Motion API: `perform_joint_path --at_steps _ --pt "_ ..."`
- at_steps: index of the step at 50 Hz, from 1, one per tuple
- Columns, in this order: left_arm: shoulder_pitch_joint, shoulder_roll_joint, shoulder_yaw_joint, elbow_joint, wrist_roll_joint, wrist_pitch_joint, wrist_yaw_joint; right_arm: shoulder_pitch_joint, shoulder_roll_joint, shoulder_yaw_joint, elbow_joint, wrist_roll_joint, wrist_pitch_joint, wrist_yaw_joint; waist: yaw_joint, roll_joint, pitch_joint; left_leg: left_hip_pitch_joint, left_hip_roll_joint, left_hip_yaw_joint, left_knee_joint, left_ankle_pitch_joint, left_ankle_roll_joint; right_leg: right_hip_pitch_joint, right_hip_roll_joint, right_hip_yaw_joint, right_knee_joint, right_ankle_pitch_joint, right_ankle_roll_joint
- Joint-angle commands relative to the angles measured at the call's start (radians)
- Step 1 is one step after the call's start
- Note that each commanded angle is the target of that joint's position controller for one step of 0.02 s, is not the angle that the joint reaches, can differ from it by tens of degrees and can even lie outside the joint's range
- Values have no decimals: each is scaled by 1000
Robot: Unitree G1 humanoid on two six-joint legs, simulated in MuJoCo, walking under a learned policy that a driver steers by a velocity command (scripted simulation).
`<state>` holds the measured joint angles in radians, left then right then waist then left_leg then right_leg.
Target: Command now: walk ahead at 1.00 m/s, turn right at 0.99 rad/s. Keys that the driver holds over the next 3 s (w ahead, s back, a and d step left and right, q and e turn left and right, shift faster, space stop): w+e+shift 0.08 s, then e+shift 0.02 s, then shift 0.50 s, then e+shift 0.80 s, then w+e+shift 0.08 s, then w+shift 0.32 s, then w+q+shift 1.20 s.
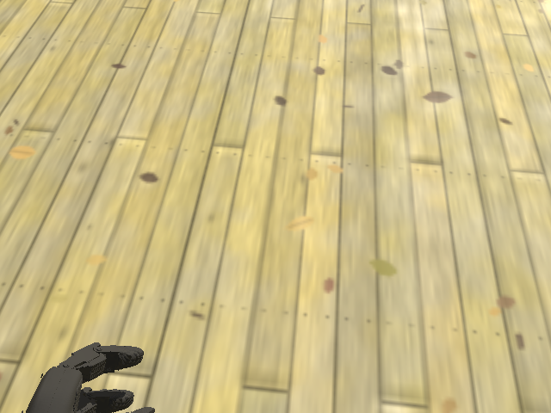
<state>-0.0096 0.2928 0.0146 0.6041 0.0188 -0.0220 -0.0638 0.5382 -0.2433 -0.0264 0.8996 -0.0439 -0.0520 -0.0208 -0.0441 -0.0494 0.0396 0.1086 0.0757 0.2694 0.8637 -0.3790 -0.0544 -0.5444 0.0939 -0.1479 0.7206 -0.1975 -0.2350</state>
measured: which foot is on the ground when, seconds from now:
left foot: up 0.00-0.34, down 0.36-0.82, up 0.84-1.00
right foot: down 0.00-0.36, up 0.38-0.80, down 0.82-1.00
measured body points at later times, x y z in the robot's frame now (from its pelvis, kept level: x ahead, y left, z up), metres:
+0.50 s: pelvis +0.36 +0.04 +0.03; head +0.41 +0.04 +0.48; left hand +0.53 +0.29 -0.10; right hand +0.41 -0.23 -0.08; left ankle +0.50 +0.09 -0.69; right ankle +0.22 -0.04 -0.59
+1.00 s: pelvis +0.37 +0.03 +0.05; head +0.38 -0.01 +0.50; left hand +0.59 +0.24 -0.06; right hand +0.35 -0.28 -0.07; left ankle +0.47 +0.14 -0.63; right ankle +0.34 -0.04 -0.69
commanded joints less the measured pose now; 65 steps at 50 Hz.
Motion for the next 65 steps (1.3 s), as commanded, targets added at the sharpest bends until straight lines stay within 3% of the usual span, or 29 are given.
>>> perform_joint_path --at_steps 1,2,4,6,8,11,14,16,17,18,19,20,22,24,28,32,35,40,41,42,43,44,46,48,56,62,63,64,65 --pt "401 340 124 56 11 31 50 -179 -158 -31 -299 13 -37 12 158 -135 -350 -983 -89 -279 862 -120 21 1041 -319 856 -268 -30 -287" --pt "417 293 125 59 7 32 60 -268 -189 -26 -310 8 -62 13 176 31 -262 -1040 -34 -350 764 -35 26 947 -345 934 -425 -156 -249" --pt "350 215 106 90 3 6 73 -297 -181 -19 -295 -4 -62 11 67 155 -26 -945 26 -348 568 -5 14 606 -272 796 -486 -45 -186" --pt "286 168 81 83 -5 -25 82 -234 -171 -17 -273 -27 -18 11 -24 184 46 -800 63 -335 445 -47 -27 365 -224 628 -465 386 -162" --pt "279 164 75 98 -9 -48 71 -278 -134 -8 -294 -20 2 15 -37 178 60 -679 58 -281 246 -4 -39 209 -157 485 -453 687 -118" --pt "310 144 76 141 -19 -56 57 -349 -53 22 -311 4 -7 27 14 71 -15 -469 -19 -206 -91 385 19 161 -20 306 -387 820 3" --pt "401 129 72 184 -32 -57 56 -388 -75 16 -300 16 -9 22 82 19 -58 -403 -91 -202 -262 573 62 310 -49 345 -348 752 69" --pt "401 159 81 190 -17 -52 72 -299 -130 -5 -267 7 -19 10 41 -8 -85 -331 -121 -235 -330 542 87 426 -84 387 -216 797 111" --pt "351 177 86 181 -15 -48 77 -177 -152 -16 -225 4 -33 7 -39 -3 -107 -239 -103 -251 -401 606 99 442 -74 369 -54 774 135" --pt "343 154 82 165 -22 -48 80 -75 -203 -29 -189 -3 -52 5 -86 60 -150 -122 -14 -299 -427 914 110 402 -10 326 191 537 165" --pt "516 35 63 157 -50 -39 88 -67 -254 -35 -204 -20 -56 13 3 303 -305 144 332 -608 -258 1639 282 168 144 252 613 -435 215" --pt "607 73 63 175 -37 -34 101 -51 -225 -35 -216 10 -41 29 17 246 -474 234 397 -798 -264 1714 351 79 145 358 741 -448 212" --pt "477 112 59 178 -6 -13 97 -251 -124 -19 -253 36 -20 20 41 110 -319 -19 295 -689 -410 1125 334 40 43 328 694 -269 231" --pt "382 88 54 161 10 17 71 -252 -76 3 -216 33 -15 11 43 80 -181 -214 201 -552 -485 958 272 80 4 305 564 -251 237" --pt "409 26 34 177 5 61 62 -276 -109 1 -171 15 -18 21 96 132 -170 -388 143 -411 -550 889 257 230 -2 247 363 -219 246" --pt "328 46 26 173 7 77 61 -301 -148 -17 -163 15 14 20 76 205 -143 -431 134 -371 -601 441 250 256 -46 181 176 -187 231" --pt "247 72 32 136 5 84 52 -292 -176 -37 -169 18 58 8 44 214 -92 -446 172 -390 -639 101 258 227 -69 137 123 -213 215" --pt "292 40 35 121 -2 73 42 -318 -190 -56 -177 29 99 -19 60 153 -74 -482 195 -310 -559 9 193 365 -60 107 -139 -194 144" --pt "322 57 44 126 2 68 41 -307 -178 -58 -174 24 103 -22 70 77 -48 -530 162 -257 -449 -30 144 400 -86 209 -273 -166 114" --pt "315 135 63 105 10 61 51 -274 -120 -48 -188 21 110 -16 51 -168 -12 -644 38 -126 -163 -131 58 384 -305 560 -492 -200 58" --pt "321 250 97 85 12 64 64 -389 -127 -45 -257 21 111 -29 87 -223 76 -790 -125 -211 0 -221 26 258 -443 821 -545 -56 -56" --pt "321 210 96 100 15 62 80 -420 -134 -45 -260 22 113 -27 67 -105 71 -754 -81 -309 130 -150 22 246 -387 709 -506 34 -63" --pt "228 163 89 85 2 63 82 -383 -136 -48 -241 31 106 -16 10 -38 28 -726 -77 -322 152 -13 17 272 -260 554 -447 127 3" --pt "222 138 88 68 -10 60 77 -361 -143 -52 -229 12 101 -7 17 -43 -53 -709 -87 -311 197 16 7 355 -213 516 -390 314 7" --pt "336 190 127 62 -4 64 63 -474 -129 -32 -302 39 91 -10 99 -81 -106 -666 -128 -352 -67 -35 11 495 -205 687 -326 345 -3" --pt "206 190 133 30 -18 63 50 -342 -152 -34 -281 44 68 -36 12 -87 -106 -286 -155 -360 -487 94 43 298 -103 754 -286 208 123" --pt "221 148 122 23 -25 59 55 -319 -200 -46 -275 36 63 -47 18 5 -120 -152 -26 -451 -605 102 70 182 -32 681 -205 -23 183" --pt "268 73 105 2 -35 58 60 -365 -303 -62 -303 24 68 -46 54 268 -128 -59 265 -742 -670 57 172 -12 128 432 27 -331 243" --pt "266 181 127 22 14 61 62 -398 -278 -60 -308 18 77 -37 50 226 -78 -190 329 -768 -660 156 255 -44 79 332 209 -364 255"
Next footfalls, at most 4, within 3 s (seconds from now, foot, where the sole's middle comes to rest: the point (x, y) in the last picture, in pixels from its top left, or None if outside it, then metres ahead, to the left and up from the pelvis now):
0.36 left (240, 376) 0.54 0.08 -0.73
0.82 right None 0.38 -0.05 -0.73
1.26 left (235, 398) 0.49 0.09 -0.73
1.76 right None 0.30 -0.13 -0.73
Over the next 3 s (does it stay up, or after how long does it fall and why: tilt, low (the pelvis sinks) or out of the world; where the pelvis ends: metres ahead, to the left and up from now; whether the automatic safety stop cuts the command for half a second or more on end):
stays up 0.91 -0.85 0.02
